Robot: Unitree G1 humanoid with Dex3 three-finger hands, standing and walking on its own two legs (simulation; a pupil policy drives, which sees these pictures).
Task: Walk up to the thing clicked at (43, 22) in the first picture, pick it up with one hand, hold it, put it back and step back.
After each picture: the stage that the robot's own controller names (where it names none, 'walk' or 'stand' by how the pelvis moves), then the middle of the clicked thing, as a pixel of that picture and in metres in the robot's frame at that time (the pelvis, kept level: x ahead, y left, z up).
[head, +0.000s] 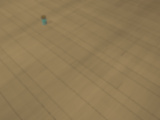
stand; (44, 20) +1.91 +0.56 -0.72
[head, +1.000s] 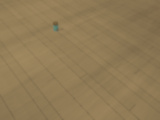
walk; (55, 26) +1.81 +0.29 -0.70
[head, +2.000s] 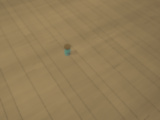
walk; (67, 50) +1.23 +0.17 -0.71
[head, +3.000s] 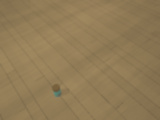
walk; (56, 90) +0.76 +0.25 -0.71
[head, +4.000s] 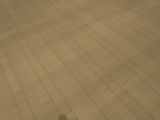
walk; out of the picture +0.48 +0.25 -0.70
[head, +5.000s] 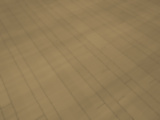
stand; out of the picture +0.37 +0.21 -0.72
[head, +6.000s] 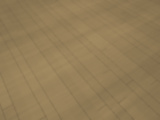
stand; out of the picture +0.36 +0.21 -0.73
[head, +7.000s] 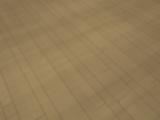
stand; out of the picture +0.36 +0.22 -0.73
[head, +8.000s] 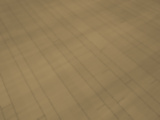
stand; out of the picture +0.35 +0.22 -0.73
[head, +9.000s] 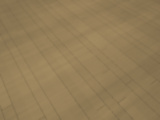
stand; out of the picture +0.35 +0.22 -0.73
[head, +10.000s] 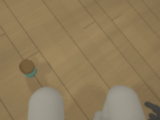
go down; (28, 69) +0.43 +0.25 -0.37
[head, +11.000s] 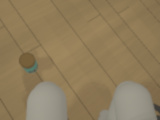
approach; (29, 63) +0.44 +0.25 -0.31
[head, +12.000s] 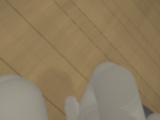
close in; out of the picture +0.42 +0.30 -0.22
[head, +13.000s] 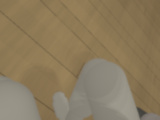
close; out of the picture +0.42 +0.31 -0.22
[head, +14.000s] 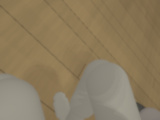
lift; out of the picture +0.39 +0.30 -0.23
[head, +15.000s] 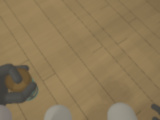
lift; (23, 85) +0.33 +0.21 -0.03
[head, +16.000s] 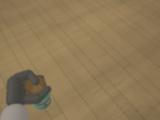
hold; (39, 93) +0.33 +0.18 -0.02
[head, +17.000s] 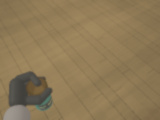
hold; (40, 94) +0.33 +0.17 -0.01
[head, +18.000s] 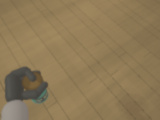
crouch; (36, 88) +0.35 +0.18 -0.05
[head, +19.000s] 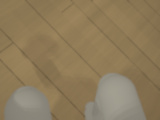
lower; out of the picture +0.48 +0.28 -0.11
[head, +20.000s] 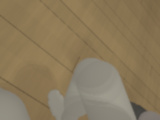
lower; out of the picture +0.43 +0.32 -0.23
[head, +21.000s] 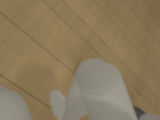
lower; out of the picture +0.43 +0.32 -0.23
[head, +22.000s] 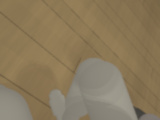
lower; out of the picture +0.43 +0.32 -0.23
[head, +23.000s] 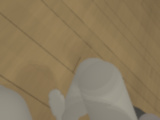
lower; out of the picture +0.44 +0.32 -0.23
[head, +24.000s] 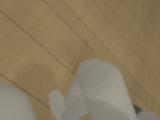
open; out of the picture +0.43 +0.31 -0.24
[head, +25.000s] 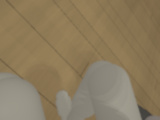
stand; out of the picture +0.43 +0.30 -0.24
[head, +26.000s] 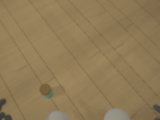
walk; (46, 91) +0.43 +0.22 -0.52
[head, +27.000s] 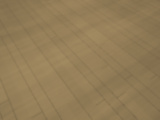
stand; out of the picture +0.39 +0.21 -0.67
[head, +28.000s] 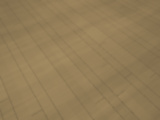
stand; out of the picture +0.39 +0.21 -0.67
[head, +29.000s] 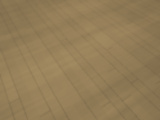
stand; out of the picture +0.41 +0.20 -0.72
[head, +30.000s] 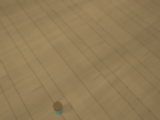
walk; (58, 108) +0.46 +0.17 -0.71
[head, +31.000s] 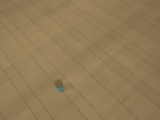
walk; (59, 86) +0.68 +0.25 -0.69
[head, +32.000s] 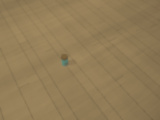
stand; (64, 60) +1.03 +0.20 -0.70
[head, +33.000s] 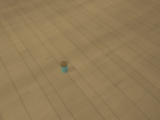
stand; (64, 67) +1.01 +0.22 -0.71
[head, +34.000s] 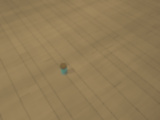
stand; (63, 69) +1.03 +0.22 -0.73
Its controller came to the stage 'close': yes
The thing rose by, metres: 0.70
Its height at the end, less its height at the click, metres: +0.00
